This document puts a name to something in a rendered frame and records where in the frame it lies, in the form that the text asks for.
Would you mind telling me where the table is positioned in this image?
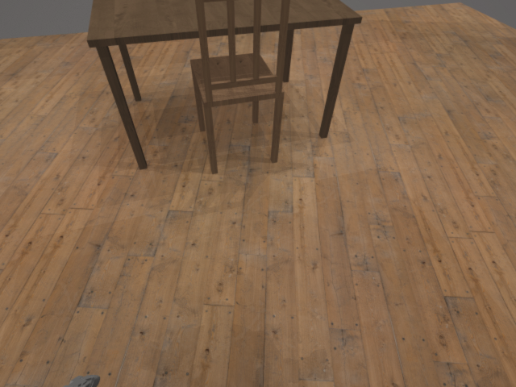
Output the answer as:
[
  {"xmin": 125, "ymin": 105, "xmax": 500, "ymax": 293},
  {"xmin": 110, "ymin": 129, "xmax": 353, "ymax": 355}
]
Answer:
[{"xmin": 87, "ymin": 0, "xmax": 362, "ymax": 170}]

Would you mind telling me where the chair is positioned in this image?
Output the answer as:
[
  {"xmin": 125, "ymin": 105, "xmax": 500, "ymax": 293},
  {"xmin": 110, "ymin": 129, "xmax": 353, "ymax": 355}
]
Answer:
[{"xmin": 190, "ymin": 0, "xmax": 290, "ymax": 174}]

